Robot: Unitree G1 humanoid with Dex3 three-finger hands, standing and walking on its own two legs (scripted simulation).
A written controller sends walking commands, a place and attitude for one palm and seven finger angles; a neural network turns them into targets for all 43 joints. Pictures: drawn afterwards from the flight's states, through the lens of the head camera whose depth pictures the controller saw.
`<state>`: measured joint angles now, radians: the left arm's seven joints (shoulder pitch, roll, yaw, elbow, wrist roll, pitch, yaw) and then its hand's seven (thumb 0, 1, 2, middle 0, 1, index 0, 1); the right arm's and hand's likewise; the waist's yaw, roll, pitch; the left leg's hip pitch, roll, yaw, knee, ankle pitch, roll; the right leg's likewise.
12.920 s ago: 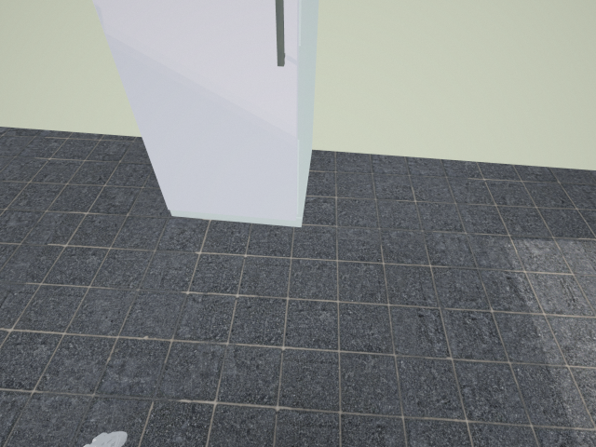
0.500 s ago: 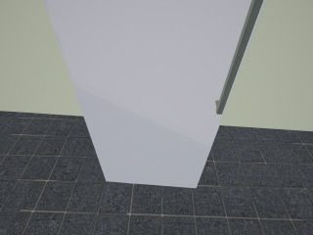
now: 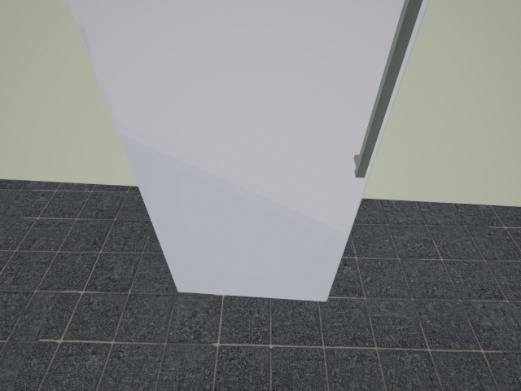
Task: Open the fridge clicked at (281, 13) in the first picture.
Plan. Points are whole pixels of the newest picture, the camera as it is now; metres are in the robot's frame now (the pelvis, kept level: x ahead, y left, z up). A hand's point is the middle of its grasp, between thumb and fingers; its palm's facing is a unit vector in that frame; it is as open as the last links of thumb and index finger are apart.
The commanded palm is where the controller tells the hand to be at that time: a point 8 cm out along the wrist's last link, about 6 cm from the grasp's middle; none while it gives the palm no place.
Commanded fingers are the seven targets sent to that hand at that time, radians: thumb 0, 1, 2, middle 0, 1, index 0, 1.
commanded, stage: look again from close up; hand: right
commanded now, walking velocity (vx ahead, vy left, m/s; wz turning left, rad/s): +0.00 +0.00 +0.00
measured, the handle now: (386, 74) +0.57 -0.18 +0.24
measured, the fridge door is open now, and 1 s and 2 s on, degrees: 0 0 0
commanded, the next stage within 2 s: shuffle to correct the standing spot in 1.32 s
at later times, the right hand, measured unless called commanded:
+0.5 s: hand out of the picture +0.00 -0.17 -0.18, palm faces +0.03 +0.98 -0.17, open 7.4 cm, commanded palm none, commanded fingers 0.00 -0.90 -0.90 0.20 0.30 0.20 0.30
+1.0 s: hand out of the picture +0.02 -0.17 -0.17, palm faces +0.02 +0.98 -0.19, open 7.4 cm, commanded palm none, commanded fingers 0.00 -0.90 -0.90 0.20 0.30 0.20 0.30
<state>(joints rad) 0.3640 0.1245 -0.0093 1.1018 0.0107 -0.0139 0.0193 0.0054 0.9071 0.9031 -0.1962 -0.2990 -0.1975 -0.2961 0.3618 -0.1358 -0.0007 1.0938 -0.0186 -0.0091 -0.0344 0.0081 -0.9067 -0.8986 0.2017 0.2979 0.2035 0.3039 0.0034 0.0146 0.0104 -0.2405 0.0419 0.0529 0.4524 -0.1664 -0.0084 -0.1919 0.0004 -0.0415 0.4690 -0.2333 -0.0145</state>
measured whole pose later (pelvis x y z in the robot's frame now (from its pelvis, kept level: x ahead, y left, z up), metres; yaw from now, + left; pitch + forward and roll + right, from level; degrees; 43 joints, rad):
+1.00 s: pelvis +0.01 +0.00 +0.00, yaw +0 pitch -2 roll +0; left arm 0.29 0.15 -0.01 1.10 0.01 -0.02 0.01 0.00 0.91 0.90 -0.20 -0.30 -0.20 -0.30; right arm 0.30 -0.16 0.00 1.08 -0.02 -0.01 -0.03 0.01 -0.91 -0.90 0.20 0.30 0.20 0.30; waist 0.00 0.01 0.04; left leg -0.22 0.04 0.05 0.43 -0.17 -0.01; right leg -0.17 0.00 -0.04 0.44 -0.23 -0.01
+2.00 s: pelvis +0.11 +0.00 -0.01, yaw -1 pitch -1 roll +0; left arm 0.46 0.07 -0.02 1.15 0.01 -0.04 0.04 0.00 0.91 0.90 -0.20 -0.30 -0.20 -0.30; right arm 0.27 -0.16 -0.04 1.06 -0.02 -0.03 -0.03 0.03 -0.94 -0.90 0.20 0.30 0.20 0.30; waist 0.03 0.00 0.08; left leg -0.29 0.03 0.12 0.58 -0.23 0.03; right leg -0.08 0.00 -0.03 0.53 -0.43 -0.01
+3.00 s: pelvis +0.06 +0.01 +0.00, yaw -3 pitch -2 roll +0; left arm 0.35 0.10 -0.01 1.16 0.01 0.00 0.02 0.00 0.91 0.90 -0.20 -0.30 -0.20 -0.30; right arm 0.34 -0.12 0.01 1.12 -0.01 -0.01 -0.03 0.01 -0.91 -0.90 0.20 0.30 0.20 0.30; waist 0.01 0.02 0.04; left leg -0.18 0.01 0.07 0.41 -0.21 0.02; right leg -0.19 -0.03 -0.11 0.40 -0.18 -0.01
